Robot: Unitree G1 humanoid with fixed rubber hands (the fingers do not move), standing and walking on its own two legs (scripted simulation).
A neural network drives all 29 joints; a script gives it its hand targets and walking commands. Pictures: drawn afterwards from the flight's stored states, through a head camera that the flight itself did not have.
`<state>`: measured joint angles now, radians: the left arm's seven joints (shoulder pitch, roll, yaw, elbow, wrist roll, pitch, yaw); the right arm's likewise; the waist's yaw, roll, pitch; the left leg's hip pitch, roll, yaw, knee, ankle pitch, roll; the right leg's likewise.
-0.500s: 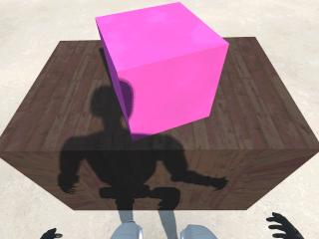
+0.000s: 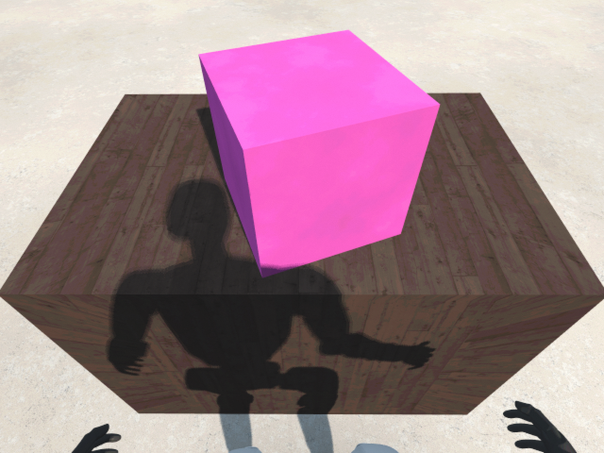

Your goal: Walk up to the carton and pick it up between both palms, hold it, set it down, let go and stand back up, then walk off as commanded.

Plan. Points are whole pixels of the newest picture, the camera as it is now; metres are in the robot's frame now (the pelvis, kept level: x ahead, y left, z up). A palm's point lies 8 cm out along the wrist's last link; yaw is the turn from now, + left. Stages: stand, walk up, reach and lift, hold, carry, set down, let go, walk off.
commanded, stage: walk up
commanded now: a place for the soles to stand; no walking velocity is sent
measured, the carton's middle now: (306, 150) +0.57 -0.01 +0.09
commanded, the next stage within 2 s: stand in 0.48 s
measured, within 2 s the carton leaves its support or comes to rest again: neither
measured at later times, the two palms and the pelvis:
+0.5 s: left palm out of the picture +0.12 +0.32 -0.08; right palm out of the picture +0.12 -0.30 -0.06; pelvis +0.00 +0.01 +0.00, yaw +0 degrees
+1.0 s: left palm (95, 443) +0.16 +0.27 -0.05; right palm out of the picture +0.13 -0.31 -0.09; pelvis +0.00 -0.01 +0.01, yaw -1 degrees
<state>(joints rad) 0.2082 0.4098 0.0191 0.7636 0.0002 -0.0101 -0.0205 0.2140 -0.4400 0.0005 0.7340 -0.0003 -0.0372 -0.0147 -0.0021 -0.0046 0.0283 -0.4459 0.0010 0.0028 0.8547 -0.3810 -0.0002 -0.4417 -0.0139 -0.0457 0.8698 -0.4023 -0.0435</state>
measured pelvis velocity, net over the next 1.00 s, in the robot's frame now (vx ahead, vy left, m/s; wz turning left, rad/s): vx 0.00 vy -0.01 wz -0.01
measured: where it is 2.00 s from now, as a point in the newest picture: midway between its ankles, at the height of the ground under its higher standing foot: outside the picture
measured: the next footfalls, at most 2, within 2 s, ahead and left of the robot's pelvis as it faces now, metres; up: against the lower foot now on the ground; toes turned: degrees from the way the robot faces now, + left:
none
